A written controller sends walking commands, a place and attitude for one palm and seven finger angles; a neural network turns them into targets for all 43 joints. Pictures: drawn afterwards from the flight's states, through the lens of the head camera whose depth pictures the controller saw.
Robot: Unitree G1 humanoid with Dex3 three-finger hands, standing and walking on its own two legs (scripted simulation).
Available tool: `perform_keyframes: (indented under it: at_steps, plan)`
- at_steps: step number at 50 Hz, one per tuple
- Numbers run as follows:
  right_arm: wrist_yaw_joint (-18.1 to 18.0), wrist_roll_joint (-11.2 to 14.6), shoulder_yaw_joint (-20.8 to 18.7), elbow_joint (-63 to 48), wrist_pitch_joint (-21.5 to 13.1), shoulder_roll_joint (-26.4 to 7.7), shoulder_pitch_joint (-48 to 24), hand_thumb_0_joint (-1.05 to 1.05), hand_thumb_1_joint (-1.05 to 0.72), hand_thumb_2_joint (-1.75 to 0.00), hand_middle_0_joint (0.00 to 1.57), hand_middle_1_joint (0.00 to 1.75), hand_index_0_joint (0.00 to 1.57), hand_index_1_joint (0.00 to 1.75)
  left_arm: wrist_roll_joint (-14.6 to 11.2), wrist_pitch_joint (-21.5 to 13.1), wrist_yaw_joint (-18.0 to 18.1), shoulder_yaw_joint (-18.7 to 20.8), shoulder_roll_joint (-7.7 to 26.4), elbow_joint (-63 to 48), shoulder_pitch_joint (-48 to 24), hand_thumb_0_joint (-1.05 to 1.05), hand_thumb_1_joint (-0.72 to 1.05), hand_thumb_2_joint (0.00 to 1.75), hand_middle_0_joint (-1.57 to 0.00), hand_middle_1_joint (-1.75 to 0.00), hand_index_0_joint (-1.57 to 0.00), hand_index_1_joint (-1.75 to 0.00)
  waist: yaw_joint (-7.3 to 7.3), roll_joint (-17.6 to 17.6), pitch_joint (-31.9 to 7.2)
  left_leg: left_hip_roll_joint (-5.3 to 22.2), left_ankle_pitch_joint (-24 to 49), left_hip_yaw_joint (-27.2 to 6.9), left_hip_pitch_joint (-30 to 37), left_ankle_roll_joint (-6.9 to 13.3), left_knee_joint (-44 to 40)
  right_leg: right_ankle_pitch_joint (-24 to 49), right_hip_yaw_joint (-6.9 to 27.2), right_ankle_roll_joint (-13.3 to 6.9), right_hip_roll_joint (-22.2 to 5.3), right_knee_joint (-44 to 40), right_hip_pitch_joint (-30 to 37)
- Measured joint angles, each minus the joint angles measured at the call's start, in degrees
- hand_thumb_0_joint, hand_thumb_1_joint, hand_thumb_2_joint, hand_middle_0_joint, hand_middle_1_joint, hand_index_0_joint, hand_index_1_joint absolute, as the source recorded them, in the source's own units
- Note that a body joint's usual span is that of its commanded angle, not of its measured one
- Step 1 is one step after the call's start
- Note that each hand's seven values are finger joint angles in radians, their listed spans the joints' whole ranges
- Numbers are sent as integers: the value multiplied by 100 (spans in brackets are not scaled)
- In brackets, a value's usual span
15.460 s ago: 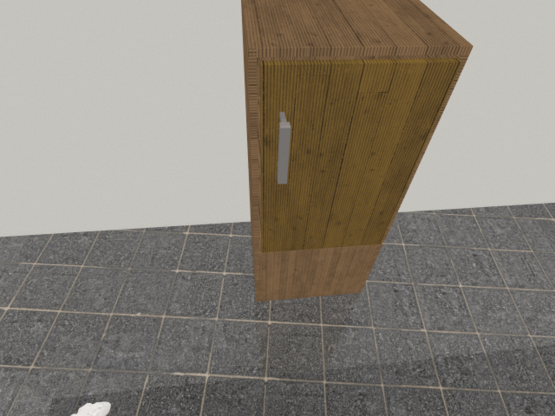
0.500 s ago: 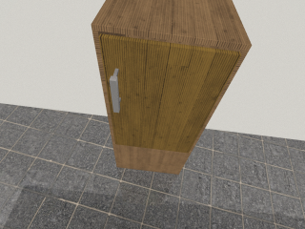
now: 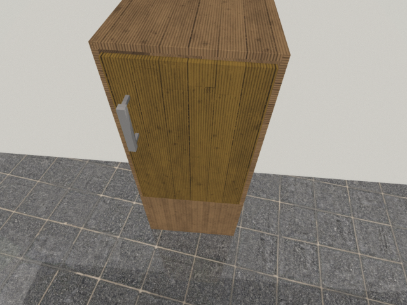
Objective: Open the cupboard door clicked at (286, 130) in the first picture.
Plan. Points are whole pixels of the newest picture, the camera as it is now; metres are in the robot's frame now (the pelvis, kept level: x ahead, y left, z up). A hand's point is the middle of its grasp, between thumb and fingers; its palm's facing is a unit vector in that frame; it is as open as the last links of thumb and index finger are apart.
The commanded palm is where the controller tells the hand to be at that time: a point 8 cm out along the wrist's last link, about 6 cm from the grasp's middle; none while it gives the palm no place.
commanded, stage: come to a stop and stand still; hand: left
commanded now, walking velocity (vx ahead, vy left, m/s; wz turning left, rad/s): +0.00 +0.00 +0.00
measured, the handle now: (129, 124) +0.52 +0.22 +0.03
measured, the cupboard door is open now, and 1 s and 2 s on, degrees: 0 0 0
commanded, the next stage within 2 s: look again from close up in 0.18 s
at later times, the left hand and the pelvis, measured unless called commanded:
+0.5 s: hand out of the picture -0.02 +0.18 -0.17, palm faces +0.01 -0.98 -0.20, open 7.4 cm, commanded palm none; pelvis -0.02 +0.02 +0.00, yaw -1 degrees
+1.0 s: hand out of the picture +0.10 +0.24 -0.10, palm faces +0.21 -0.95 -0.22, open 7.3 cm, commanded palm +0.09 +0.27 -0.06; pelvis -0.01 +0.05 +0.00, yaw -2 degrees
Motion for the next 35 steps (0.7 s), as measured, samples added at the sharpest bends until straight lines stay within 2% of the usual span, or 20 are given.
perform_keyframes:
  at_steps: [4, 14, 16, 19, 21, 23, 28, 35]
  plan:
    - [-32, 5, 79, 101, -47, 29, 2, 1, -94, -89, 20, 30, 20, 30, -13, 40, 4, -44, -61, 204, 79, 1, 93, 90, -20, -29, -20, -30, 91, -133, -13, 8, 30, 59, 177, -22, -243, 191, 61, 19, 24, -336, 193]
    - [-53, 0, 154, 149, -80, -26, 27, 1, -94, -89, 20, 30, 20, 30, -12, -9, -45, -181, -298, 440, 277, 1, 91, 90, -20, -29, -20, -30, 99, -12, -24, -20, 310, 87, 373, -19, -682, 455, 87, 4, 25, -744, 369]
    - [-1, 24, 136, 60, -65, -93, 36, 1, -94, -89, 20, 30, 20, 30, 29, -112, 52, -200, -359, 398, 334, 1, 91, 90, -20, -29, -20, -30, 103, 99, -41, 34, 70, 38, 105, 25, -218, 501, 91, 44, 75, -735, 264]
    - [46, 42, 64, -198, -80, -221, 54, 1, -94, -89, 20, 30, 20, 30, 60, -201, 76, -224, -427, 290, 431, 1, 90, 90, -20, -29, -20, -30, 22, 334, -26, 42, -203, -106, -155, 117, 288, 493, 121, 22, 146, -575, 94]
    - [66, 34, 48, -298, -107, -257, 122, 1, -93, -89, 20, 30, 20, 30, 62, -200, 68, -224, -406, 258, 470, 1, 90, 90, -20, -29, -20, -30, -61, 446, -85, 35, -127, -156, -110, 132, 193, 396, 99, 24, 155, -379, 0]
    - [74, 11, 60, -306, -124, -208, 203, 1, -93, -89, 20, 30, 20, 30, 53, -156, 68, -200, -314, 252, 441, 1, 90, 90, -20, -29, -20, -30, -107, 377, -152, -60, -170, -137, -61, 131, 160, 281, 110, 64, 51, -190, -47]
    - [92, -26, 183, -271, -181, -104, 435, 1, -93, -89, 20, 30, 19, 30, 25, -96, 31, -177, -132, 136, 280, 1, 90, 90, -20, -29, -20, -30, -58, 268, -286, -230, -57, -6, 56, 223, -47, 245, 229, 176, -125, -75, -97]
    - [119, -27, 309, -155, -213, 42, 539, 1, -92, -89, 20, 30, 20, 30, 9, -77, 4, -183, -8, -2, 80, 1, 91, 90, -19, -29, -20, -30, -40, 186, -258, -377, 99, 92, 116, 321, -301, 282, 325, 268, -268, -58, -174]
